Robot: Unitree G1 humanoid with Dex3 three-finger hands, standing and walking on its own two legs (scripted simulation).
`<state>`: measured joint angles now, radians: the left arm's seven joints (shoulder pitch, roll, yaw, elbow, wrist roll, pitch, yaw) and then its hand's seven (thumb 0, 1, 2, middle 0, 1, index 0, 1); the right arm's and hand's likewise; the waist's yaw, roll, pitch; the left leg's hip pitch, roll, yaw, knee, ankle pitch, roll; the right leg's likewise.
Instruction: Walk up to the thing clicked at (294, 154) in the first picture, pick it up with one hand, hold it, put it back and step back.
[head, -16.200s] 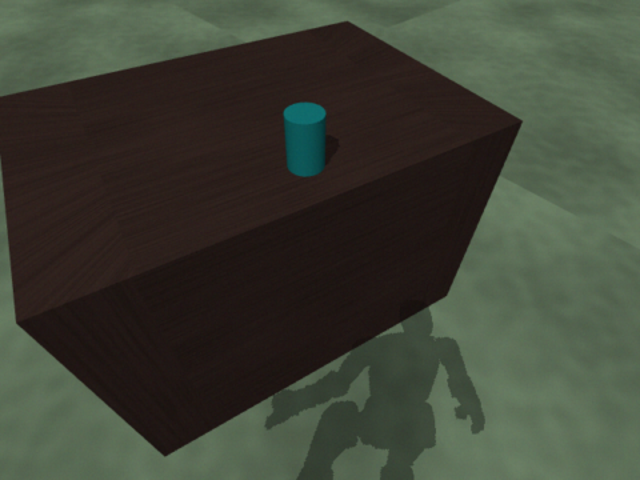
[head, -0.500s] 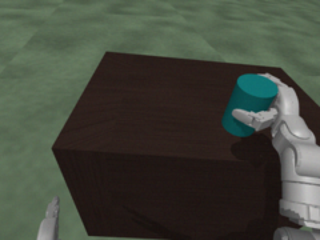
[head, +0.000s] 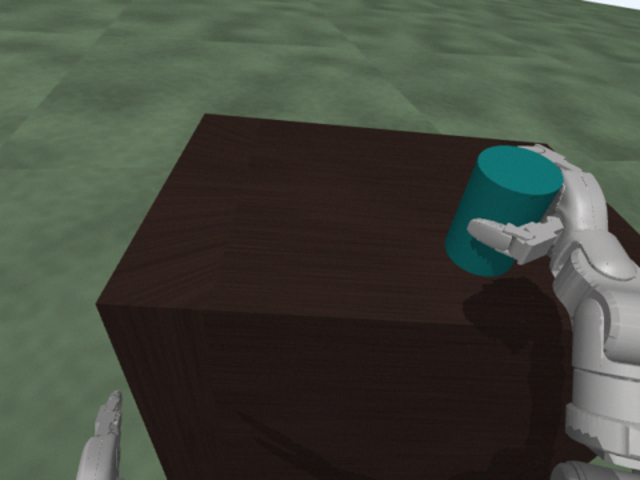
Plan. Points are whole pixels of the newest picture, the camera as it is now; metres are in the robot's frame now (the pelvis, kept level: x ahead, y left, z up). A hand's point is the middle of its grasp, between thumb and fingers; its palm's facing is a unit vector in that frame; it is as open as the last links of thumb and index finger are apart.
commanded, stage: hold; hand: right
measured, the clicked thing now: (496, 213) +0.34 -0.17 +0.25
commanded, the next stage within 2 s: none
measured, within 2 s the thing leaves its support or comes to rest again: neither
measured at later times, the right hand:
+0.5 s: hand (511, 222) +0.31 -0.17 +0.25, palm faces +0.13 +0.99 -0.06, open 11.2 cm
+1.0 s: hand (506, 218) +0.33 -0.17 +0.25, palm faces +0.13 +0.99 -0.05, open 11.1 cm
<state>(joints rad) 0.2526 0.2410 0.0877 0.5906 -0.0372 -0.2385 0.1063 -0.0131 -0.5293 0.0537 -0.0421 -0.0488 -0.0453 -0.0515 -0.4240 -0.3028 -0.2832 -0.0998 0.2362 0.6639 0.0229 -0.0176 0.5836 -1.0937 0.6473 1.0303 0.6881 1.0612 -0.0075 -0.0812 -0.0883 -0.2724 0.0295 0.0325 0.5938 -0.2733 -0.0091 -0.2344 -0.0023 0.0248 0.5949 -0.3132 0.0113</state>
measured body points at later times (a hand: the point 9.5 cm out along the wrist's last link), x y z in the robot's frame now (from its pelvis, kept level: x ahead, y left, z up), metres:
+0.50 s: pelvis +0.00 +0.00 +0.00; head -0.05 +0.04 +0.45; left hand +0.17 +0.26 -0.06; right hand +0.30 -0.22 +0.26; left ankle +0.03 +0.12 -0.73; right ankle +0.01 -0.13 -0.73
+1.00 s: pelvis +0.00 +0.00 +0.00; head -0.05 +0.04 +0.45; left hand +0.16 +0.27 -0.07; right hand +0.31 -0.22 +0.26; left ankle +0.03 +0.12 -0.73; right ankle +0.01 -0.13 -0.73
